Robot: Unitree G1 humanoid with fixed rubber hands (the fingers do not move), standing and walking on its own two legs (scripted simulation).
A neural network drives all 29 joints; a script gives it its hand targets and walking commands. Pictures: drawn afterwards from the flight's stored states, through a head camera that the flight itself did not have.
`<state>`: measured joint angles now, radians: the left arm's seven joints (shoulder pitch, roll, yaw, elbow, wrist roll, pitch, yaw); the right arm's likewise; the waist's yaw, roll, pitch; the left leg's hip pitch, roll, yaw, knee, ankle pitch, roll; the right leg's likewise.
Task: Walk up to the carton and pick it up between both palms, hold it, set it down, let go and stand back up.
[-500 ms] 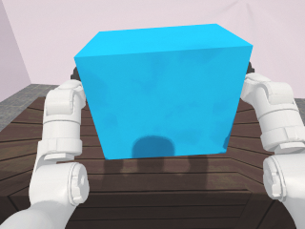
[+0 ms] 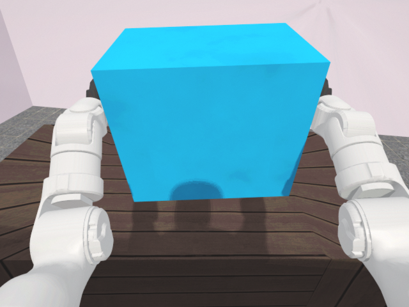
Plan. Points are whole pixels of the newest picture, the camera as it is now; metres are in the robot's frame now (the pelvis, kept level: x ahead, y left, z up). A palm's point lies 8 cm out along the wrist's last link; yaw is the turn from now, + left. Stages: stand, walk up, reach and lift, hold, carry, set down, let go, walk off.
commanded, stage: set down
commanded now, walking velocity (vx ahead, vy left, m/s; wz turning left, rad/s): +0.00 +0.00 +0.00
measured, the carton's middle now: (208, 113) +0.40 +0.01 +0.28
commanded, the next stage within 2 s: none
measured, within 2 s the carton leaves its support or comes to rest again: neither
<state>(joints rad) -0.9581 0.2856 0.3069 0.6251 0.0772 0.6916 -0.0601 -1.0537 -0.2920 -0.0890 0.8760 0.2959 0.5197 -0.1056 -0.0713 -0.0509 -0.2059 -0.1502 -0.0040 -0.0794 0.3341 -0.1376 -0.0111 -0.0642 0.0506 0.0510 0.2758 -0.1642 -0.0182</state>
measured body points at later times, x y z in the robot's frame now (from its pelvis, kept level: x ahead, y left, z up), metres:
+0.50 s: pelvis +0.00 +0.01 +0.00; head -0.06 +0.04 +0.44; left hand +0.40 +0.20 +0.23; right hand +0.39 -0.21 +0.23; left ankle +0.03 +0.12 -0.75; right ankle -0.01 -0.11 -0.75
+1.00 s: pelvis +0.00 +0.00 +0.00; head -0.05 +0.03 +0.45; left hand +0.41 +0.21 +0.21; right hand +0.40 -0.20 +0.21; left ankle +0.03 +0.12 -0.75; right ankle -0.01 -0.11 -0.75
